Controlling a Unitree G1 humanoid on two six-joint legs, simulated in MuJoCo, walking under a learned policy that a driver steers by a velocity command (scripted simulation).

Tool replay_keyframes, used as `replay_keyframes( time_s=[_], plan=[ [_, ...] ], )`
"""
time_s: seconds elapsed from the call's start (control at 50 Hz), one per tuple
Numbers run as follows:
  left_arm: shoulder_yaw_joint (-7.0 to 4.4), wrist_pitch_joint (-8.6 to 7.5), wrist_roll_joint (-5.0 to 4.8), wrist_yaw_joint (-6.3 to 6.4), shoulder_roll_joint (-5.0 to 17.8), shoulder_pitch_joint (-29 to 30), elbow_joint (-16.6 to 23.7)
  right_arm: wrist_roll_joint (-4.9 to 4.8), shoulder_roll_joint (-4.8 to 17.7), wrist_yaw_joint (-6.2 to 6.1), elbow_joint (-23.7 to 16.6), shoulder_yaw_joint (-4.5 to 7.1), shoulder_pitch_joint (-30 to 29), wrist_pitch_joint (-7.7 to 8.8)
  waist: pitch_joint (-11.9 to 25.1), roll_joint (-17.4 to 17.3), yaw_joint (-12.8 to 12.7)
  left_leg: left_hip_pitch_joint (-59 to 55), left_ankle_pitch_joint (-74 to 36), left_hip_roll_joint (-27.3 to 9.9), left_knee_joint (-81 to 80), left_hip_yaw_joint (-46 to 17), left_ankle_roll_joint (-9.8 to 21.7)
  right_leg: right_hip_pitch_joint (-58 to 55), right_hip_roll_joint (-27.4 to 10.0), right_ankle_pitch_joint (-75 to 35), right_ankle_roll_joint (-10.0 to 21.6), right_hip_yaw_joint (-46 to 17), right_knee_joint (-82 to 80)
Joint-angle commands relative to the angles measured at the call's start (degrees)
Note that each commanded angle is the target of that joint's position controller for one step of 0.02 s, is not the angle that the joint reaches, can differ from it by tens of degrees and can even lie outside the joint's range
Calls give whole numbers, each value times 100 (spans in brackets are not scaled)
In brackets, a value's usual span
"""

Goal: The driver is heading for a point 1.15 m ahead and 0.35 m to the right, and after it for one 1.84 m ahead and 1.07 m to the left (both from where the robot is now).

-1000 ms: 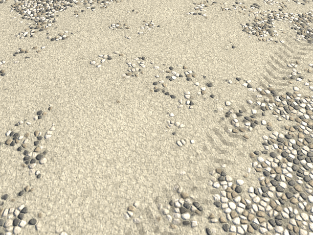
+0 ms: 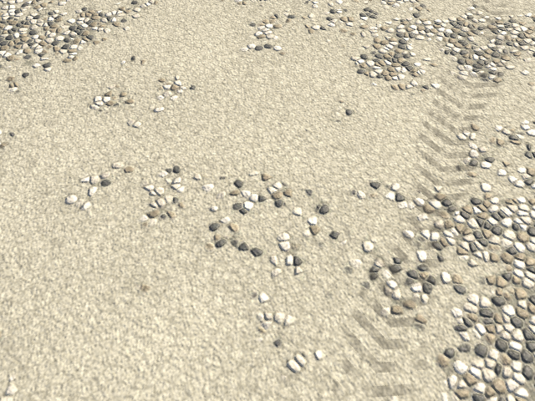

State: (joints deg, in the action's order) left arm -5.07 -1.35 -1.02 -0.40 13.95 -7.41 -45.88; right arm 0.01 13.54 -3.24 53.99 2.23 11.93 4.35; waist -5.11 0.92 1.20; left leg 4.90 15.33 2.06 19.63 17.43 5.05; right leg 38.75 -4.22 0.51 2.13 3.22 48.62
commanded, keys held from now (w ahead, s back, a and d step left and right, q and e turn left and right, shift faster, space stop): e+shift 0.60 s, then shift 0.36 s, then w+shift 0.04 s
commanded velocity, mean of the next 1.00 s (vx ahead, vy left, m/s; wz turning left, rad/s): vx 0.04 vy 0.00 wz -0.74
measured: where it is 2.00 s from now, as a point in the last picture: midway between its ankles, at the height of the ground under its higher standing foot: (328, 300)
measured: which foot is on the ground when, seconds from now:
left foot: down 0.00-0.14, up 0.16-0.56, down 0.58-0.98, up 1.00-1.00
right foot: up 0.00-0.12, down 0.14-0.58, up 0.60-0.96, down 0.98-1.00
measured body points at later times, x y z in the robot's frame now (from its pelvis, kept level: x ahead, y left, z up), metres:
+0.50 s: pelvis +0.12 +0.03 -0.01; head +0.15 -0.01 +0.44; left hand +0.39 +0.23 -0.07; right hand +0.19 -0.30 -0.10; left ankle +0.24 +0.16 -0.71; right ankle +0.16 -0.07 -0.74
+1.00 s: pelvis +0.13 +0.04 -0.01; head +0.15 +0.02 +0.44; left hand +0.44 +0.09 -0.09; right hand +0.02 -0.23 -0.12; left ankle +0.24 +0.14 -0.74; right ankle +0.04 -0.03 -0.74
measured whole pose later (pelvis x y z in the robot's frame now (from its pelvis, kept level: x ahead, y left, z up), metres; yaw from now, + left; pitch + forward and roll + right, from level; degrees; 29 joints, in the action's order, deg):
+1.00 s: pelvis +0.13 +0.04 -0.01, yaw -44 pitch +2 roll +0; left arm -1.6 2.1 -0.5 0.5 14.6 -9.3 -33.2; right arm -0.3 16.3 -0.6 42.9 2.6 12.2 -0.3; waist -1.2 -0.7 2.8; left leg 18.6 16.7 -3.2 32.2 1.8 -1.0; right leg 14.1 0.7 16.2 0.5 -1.8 28.5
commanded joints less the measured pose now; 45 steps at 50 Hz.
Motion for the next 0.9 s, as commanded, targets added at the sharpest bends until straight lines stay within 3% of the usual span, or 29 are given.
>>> replay_keyframes(
  time_s=[0.02, 0.06, 0.1, 0.12, 0.14, 0.16, 0.18, 0.2, 0.22, 0.24, 0.26, 0.3, 0.36, 0.42, 0.48, 0.54, 0.56, 0.58, 0.6, 0.62, 0.64, 0.66, 0.68, 0.72, 0.78, 0.84, 0.9],
  plan=[
    [0, 78, 48, -189, 158, -381, 342, -117, 1025, -158, -638, 208, -673, -103, 624, -380, -271, -11, -4722, -1668, 77, -233, 211, -874, 75, -182, 72, 272, -540],
    [-68, 131, 28, -263, 408, -421, 516, -188, 1120, -130, -778, 260, -747, -250, 721, -419, -341, -261, -5282, -1801, 651, -203, 195, -1031, 255, 451, 230, 482, -665],
    [-159, 140, -46, -244, 669, -802, 593, -229, 1131, -83, -940, 302, -808, -373, 878, -494, -515, -352, -5833, -1835, 1612, -176, 113, -1469, 540, 978, 491, 615, -1019],
    [-254, 92, -70, -186, 845, -1422, 503, -242, 1074, -31, -1017, 295, -895, -429, 1104, -306, -851, 1, -5442, -1703, 2726, -152, -36, -2300, 689, 619, 746, 484, -1632],
    [-414, 34, -43, -57, 1304, -1746, 508, -197, 896, 63, -1112, 239, -850, -417, 1145, 474, -990, 1083, -2987, -1149, 4135, -234, -400, -3309, 329, -1843, 1119, -500, -2179],
    [-485, 81, 112, 32, 1731, -1420, 716, 110, 414, 191, -1431, 145, -645, -362, 1318, 1859, -259, 3269, 2214, 384, 6343, -615, -854, -4469, -750, -3622, 2257, -3049, -1987],
    [-399, -21, 336, -39, 1688, -1130, 998, 85, 693, 310, -1464, 142, -434, -188, 2565, 1168, -291, 3468, 2250, 450, 6866, -2543, -721, -4674, -1480, -1772, 2770, -4805, -2896],
    [-363, -100, 263, -65, 1526, -719, 1195, -75, 919, 363, -1590, 199, -829, -90, 2092, 547, -237, 3692, 1814, 250, 6674, -2775, -566, -4341, -1418, -769, 2446, -4460, -3138],
    [-293, -109, 50, -46, 1269, -340, 1235, -48, 960, 353, -1602, 234, -1022, -83, 1273, -224, 12, 3799, 1392, 49, 6091, -2707, -571, -3588, -1082, -328, 1998, -3798, -3195],
    [-214, -78, -96, 3, 1051, -120, 1312, 41, 986, 285, -1555, 264, -1044, -152, 1155, -511, 120, 3589, 1143, -148, 5473, -2668, -600, -3109, -841, -110, 1667, -3323, -3150],
    [-209, -25, -104, 66, 1000, -66, 1389, 85, 933, 251, -1569, 269, -1045, -218, 1147, -454, 166, 3170, 985, -179, 4906, -2613, -640, -2718, -549, -22, 1482, -3000, -3132],
    [-263, 94, -10, 170, 1089, -114, 1521, 61, 654, 248, -1588, 222, -1101, -301, 1179, -209, 128, 2766, 695, 21, 3989, -2415, -790, -2511, -99, -251, 1283, -2663, -3017],
    [-356, 214, 30, 295, 1265, -384, 1605, -21, 445, 185, -1595, 164, -1179, -342, 1372, 180, -39, 2575, 465, 208, 3146, -2464, -916, -2608, -24, 3, 1169, -2825, -2931],
    [-353, 310, 21, 337, 1216, -350, 1732, -68, 537, 154, -1600, 207, -1244, -365, 1303, 592, -174, 2392, 150, 277, 2627, -2520, -907, -2471, 73, 1066, 926, -3077, -2974],
    [-341, 373, 43, 302, 1190, -297, 1838, -90, 631, 196, -1607, 256, -1237, -287, 1223, 935, -276, 2093, 174, 318, 2034, -2545, -797, -2476, 129, 1434, 794, -3375, -2912],
    [-327, 412, -13, 272, 1192, -93, 1979, -99, 824, 274, -1489, 366, -780, -180, 1228, 1121, -120, 1335, -24, 255, 869, -2508, -590, -2369, 238, 1300, 622, -3682, -2635],
    [-293, 421, -61, 268, 1130, 3, 2032, -72, 935, 278, -1381, 432, -455, -170, 1254, 986, 24, 746, -487, 8, 180, -2490, -475, -2062, 450, 1611, 445, -3560, -2362],
    [-197, 446, -46, 256, 826, -311, 2024, 9, 1264, 263, -1393, 520, -348, -210, 1476, 131, -133, -86, -382, -1108, -112, -3338, -77, -1345, 923, 3078, 214, -2991, -1347],
    [-183, 398, -96, 229, 768, -382, 2172, 197, 1574, 259, -1465, 536, -556, -274, 1237, -1646, -401, -33, -771, -2131, -516, -4751, 674, -233, 1675, 3581, -43, -1620, 179],
    [-311, 279, 32, 160, 1334, -375, 2137, 308, 1269, 254, -1646, 495, -780, -217, 999, -1612, -412, 409, -846, -2508, -644, -5178, 1037, 87, 1080, 3226, -299, -1585, 1291],
    [-360, 275, 47, 129, 1536, -473, 1936, 226, 974, 200, -1779, 411, -1092, -217, 905, -1084, -473, 606, -838, -2184, -433, -4447, 882, -109, 877, 2779, -391, -1467, 1763],
    [-324, 316, 69, 137, 1405, -582, 1750, 124, 826, 157, -1825, 357, -1203, -251, 822, -690, -463, 723, -804, -1722, -284, -3814, 656, -237, 841, 2432, -467, -1344, 2101],
    [-247, 346, 98, 142, 1192, -656, 1685, 53, 834, 120, -1828, 326, -1127, -281, 770, -511, -396, 720, -935, -1525, -245, -3533, 605, -183, 853, 2211, -525, -1236, 2520],
    [-105, 338, 36, 122, 938, -469, 1775, 47, 932, 98, -1755, 297, -803, -328, 640, -433, -220, 683, -1506, -1382, -269, -3109, 707, -137, 773, 2085, -597, -936, 2463],
    [22, 292, 17, 157, 775, -12, 1950, 71, 1095, 127, -1637, 326, -266, -395, 813, -831, 112, -22, -1929, -1421, -144, -2937, 867, -80, 623, 2256, -702, -816, 1518],
    [134, 273, 50, 137, 623, 61, 1959, 23, 1278, 169, -1614, 363, -252, -440, 1001, -1126, 151, 55, -2140, -1511, -50, -2717, 886, -898, 459, 2551, -670, -569, 329],
    [126, 277, 14, 109, 703, -83, 1817, -49, 1330, 203, -1526, 349, -126, -468, 1071, -1317, 173, 189, -2357, -1621, 107, -2712, 872, -1647, 531, 2397, -556, -304, -793]
  ],
)
Keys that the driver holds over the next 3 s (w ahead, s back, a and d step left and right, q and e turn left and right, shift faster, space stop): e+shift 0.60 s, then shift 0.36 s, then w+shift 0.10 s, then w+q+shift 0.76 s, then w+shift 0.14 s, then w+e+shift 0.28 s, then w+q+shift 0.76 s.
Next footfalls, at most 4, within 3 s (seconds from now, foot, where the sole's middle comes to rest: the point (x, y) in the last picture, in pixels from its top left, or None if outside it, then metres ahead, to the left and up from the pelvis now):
0.14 right None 0.20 -0.08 -0.78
0.58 left None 0.27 0.11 -0.78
0.98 right None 0.07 -0.06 -0.78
1.50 left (285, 373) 0.51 -0.02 -0.78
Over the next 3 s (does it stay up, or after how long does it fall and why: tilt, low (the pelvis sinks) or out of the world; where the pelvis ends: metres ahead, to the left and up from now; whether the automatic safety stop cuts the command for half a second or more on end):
stays up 1.73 -0.20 0.00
